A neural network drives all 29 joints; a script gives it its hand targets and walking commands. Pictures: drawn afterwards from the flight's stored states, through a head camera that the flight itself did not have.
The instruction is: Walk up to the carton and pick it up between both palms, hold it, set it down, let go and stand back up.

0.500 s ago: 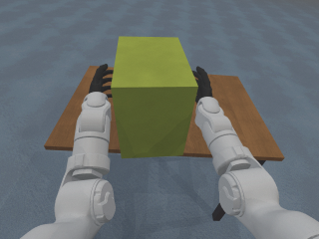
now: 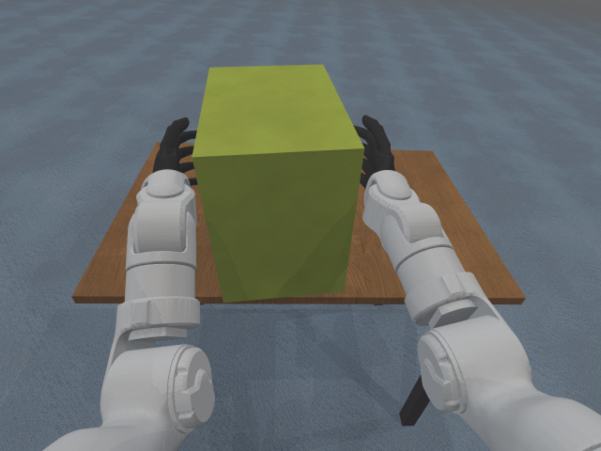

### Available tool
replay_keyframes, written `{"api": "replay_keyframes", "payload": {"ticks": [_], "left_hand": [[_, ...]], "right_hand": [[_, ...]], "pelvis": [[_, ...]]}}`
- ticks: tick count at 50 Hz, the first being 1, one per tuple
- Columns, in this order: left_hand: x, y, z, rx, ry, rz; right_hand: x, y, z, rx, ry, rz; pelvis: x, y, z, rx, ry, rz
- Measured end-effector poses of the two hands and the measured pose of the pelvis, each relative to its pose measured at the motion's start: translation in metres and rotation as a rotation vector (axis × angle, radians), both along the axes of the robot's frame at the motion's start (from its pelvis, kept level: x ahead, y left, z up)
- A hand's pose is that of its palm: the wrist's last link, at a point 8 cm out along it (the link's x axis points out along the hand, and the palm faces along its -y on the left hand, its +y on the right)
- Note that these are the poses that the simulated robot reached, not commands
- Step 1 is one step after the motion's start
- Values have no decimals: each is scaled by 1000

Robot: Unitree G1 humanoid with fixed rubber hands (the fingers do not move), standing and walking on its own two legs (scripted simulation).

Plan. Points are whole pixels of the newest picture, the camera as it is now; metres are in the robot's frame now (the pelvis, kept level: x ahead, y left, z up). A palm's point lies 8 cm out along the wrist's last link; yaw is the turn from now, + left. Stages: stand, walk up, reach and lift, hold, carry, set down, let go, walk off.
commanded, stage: reach and lift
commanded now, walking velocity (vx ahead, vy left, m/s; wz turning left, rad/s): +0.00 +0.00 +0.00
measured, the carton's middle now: (275, 177) +0.44 -0.01 +0.18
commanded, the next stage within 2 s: hold in 0.74 s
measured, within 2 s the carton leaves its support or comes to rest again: neither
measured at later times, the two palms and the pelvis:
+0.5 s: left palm (171, 163) +0.39 +0.12 +0.24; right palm (380, 163) +0.38 -0.14 +0.24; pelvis +0.01 +0.00 +0.00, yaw +0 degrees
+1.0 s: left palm (166, 151) +0.39 +0.12 +0.26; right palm (383, 151) +0.38 -0.14 +0.26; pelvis +0.01 +0.00 +0.00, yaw +0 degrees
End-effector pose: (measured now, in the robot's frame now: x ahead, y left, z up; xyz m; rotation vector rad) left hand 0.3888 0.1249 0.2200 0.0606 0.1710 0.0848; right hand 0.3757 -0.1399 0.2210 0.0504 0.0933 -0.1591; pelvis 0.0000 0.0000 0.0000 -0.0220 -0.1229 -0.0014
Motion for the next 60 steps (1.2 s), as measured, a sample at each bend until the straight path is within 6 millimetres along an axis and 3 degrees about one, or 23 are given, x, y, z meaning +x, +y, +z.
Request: {"api": "replay_keyframes", "payload": {"ticks": [37, 60], "left_hand": [[2, 0, 24, -5, -10, -5], [-7, 4, 46, -5, -37, 16]], "right_hand": [[3, 0, 20, 18, 2, -4], [0, 4, 46, -1, -20, 20]], "pelvis": [[10, -4, 0, 1, -19, 4], [8, -6, 0, -1, -17, 1]]}}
